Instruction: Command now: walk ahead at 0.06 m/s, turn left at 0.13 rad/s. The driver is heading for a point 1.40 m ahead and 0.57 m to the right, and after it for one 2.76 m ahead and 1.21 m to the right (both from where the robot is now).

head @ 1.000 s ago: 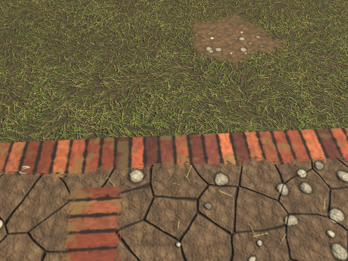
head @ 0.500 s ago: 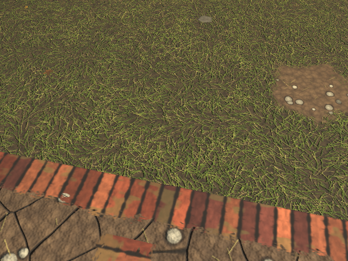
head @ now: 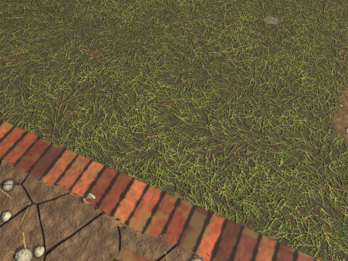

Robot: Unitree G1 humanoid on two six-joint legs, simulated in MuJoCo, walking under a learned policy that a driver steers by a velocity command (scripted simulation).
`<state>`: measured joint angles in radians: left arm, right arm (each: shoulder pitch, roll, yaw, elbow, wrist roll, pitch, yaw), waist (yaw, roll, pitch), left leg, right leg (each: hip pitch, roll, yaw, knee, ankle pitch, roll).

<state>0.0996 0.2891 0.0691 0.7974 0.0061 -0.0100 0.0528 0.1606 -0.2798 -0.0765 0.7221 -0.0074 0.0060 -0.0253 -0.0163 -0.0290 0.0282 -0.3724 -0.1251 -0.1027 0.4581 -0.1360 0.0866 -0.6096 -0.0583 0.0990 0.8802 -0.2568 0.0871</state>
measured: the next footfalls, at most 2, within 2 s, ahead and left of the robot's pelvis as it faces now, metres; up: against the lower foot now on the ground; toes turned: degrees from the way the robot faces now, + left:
right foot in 0.10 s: +0.10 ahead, -0.18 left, +0.00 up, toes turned +0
right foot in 0.62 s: +0.06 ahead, -0.20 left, +0.00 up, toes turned -18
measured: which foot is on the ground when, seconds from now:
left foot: down 0.00-0.62, up 0.64-1.00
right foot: up 0.00-0.08, down 0.10-0.32, up 0.34-0.60, down 0.62-1.00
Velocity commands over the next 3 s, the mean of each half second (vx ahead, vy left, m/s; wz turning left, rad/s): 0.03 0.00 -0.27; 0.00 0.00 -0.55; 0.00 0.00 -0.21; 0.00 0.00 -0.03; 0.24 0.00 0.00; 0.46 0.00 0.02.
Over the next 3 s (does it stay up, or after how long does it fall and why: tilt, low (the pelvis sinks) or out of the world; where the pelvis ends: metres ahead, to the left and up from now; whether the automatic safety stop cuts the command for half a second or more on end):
stays up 0.32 -0.33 0.01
